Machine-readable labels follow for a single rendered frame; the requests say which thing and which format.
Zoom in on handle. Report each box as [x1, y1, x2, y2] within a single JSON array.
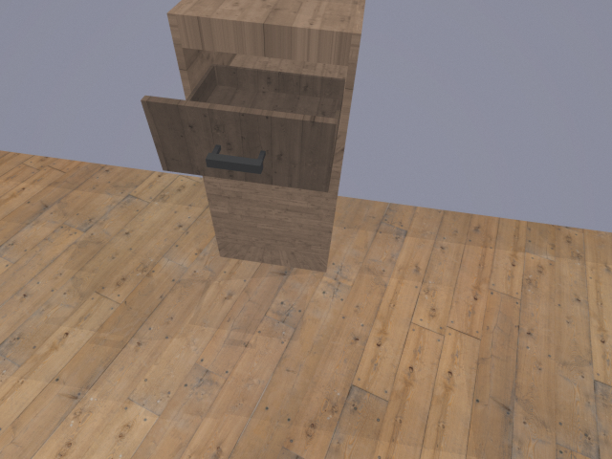
[[206, 144, 266, 174]]

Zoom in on cabinet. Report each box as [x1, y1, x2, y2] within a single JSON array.
[[167, 0, 365, 273]]

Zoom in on drawer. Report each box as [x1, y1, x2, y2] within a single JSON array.
[[141, 64, 345, 192]]

